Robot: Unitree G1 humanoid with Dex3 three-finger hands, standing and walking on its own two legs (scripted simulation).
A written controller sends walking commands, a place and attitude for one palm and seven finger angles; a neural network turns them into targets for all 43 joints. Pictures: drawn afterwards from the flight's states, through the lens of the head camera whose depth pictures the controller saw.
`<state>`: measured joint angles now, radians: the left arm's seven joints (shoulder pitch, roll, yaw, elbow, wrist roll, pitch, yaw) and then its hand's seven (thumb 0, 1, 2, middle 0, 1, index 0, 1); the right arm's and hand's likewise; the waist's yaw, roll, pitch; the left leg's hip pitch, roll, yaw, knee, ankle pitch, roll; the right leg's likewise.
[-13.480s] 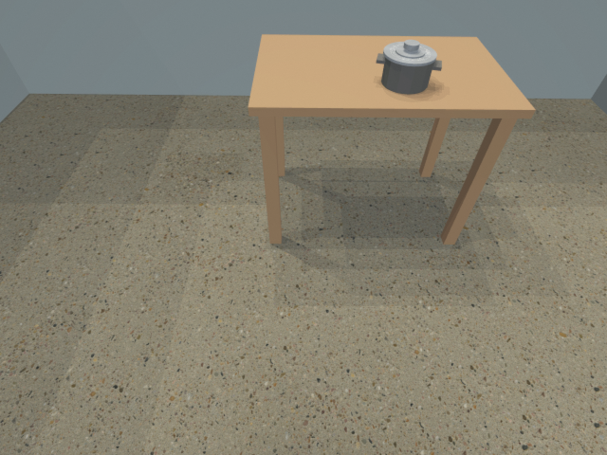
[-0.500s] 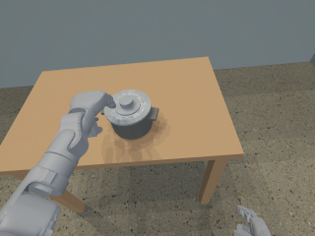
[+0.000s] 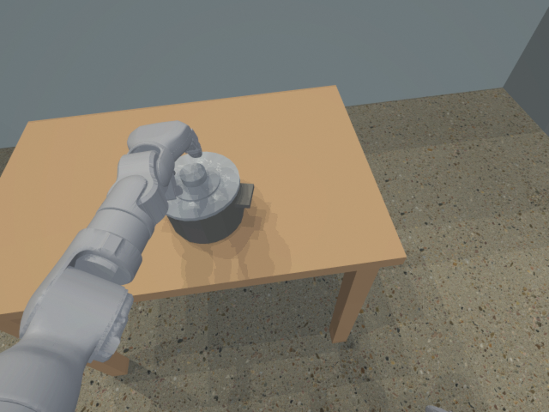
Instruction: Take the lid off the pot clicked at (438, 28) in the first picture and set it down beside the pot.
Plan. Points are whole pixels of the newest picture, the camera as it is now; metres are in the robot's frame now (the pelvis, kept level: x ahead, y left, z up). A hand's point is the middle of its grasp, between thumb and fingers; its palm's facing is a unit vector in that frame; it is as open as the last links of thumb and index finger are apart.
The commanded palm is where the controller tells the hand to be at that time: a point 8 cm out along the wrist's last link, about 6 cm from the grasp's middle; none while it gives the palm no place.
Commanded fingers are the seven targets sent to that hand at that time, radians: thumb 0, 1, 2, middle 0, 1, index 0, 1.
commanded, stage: move the open hand above the knob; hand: left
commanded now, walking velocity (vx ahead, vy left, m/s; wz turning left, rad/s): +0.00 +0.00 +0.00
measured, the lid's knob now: (193, 175) +0.51 +0.15 +0.02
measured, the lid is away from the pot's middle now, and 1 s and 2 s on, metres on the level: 0.00 0.00 0.00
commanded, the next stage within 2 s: lower the open fingers around the knob in 0.84 s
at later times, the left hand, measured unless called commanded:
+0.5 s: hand (181, 164) +0.48 +0.15 +0.09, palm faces -0.32 -0.07 -0.95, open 10.0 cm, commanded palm +0.47 +0.14 +0.15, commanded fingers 0.00 -0.27 1.38 -0.83 -0.08 -0.83 -0.08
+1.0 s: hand (181, 165) +0.47 +0.14 +0.09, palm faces -0.33 -0.08 -0.94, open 10.0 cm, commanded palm +0.46 +0.15 +0.15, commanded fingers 0.00 -0.27 1.38 -0.83 -0.08 -0.83 -0.08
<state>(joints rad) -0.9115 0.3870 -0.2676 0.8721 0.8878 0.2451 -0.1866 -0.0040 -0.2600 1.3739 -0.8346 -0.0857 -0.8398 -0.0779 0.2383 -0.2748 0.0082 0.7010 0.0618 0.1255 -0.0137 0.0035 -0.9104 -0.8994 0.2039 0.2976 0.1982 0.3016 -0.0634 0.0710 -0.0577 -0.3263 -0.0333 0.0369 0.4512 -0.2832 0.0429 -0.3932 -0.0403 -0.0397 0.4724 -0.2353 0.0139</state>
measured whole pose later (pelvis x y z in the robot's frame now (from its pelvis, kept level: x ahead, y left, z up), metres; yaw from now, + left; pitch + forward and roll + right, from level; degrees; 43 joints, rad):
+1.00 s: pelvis +0.00 +0.00 +0.00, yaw -1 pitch +10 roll +0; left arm -1.01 0.37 -0.25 1.03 0.90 0.24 -0.17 0.00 -0.26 1.37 -0.83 -0.09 -0.84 -0.08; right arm 0.24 -0.27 0.01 0.72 0.06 0.10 -0.04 0.00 -0.91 -0.90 0.20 0.30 0.20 0.30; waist -0.08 0.06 -0.08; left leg -0.35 -0.02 0.05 0.45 -0.28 0.04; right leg -0.42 -0.03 -0.03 0.46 -0.22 0.01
